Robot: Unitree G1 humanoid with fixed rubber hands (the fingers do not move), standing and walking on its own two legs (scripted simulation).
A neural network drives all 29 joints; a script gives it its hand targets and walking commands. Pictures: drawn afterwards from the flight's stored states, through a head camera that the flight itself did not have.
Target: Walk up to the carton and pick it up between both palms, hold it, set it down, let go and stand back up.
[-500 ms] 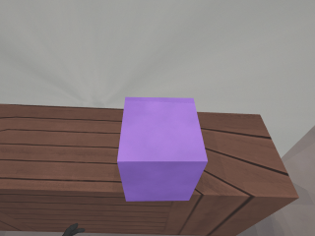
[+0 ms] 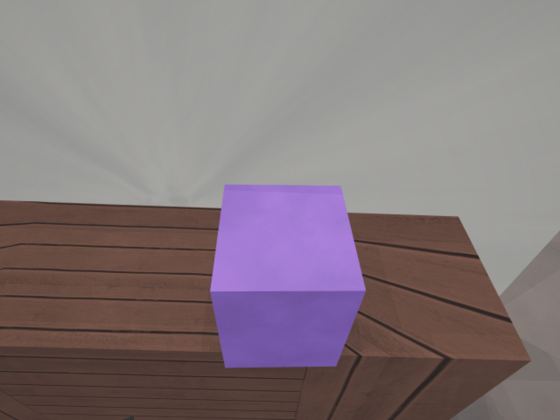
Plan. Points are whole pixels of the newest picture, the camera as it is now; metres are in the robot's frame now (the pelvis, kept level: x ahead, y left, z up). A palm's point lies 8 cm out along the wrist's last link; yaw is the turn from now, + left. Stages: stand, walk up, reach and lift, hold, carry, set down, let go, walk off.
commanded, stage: stand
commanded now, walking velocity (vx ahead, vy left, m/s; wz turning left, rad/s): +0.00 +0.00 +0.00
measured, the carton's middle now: (282, 278) +0.38 -0.02 -0.03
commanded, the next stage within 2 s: none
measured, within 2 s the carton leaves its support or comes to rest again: neither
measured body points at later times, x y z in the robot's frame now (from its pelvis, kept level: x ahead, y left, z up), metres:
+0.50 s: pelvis -0.01 +0.00 +0.00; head -0.03 -0.01 +0.45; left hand +0.10 +0.25 -0.13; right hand +0.06 -0.24 -0.13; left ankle -0.01 +0.11 -0.74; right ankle +0.02 -0.12 -0.74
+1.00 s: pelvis -0.02 +0.00 +0.00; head -0.05 -0.01 +0.45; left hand +0.08 +0.25 -0.13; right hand +0.04 -0.25 -0.14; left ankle -0.01 +0.11 -0.74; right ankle +0.02 -0.12 -0.74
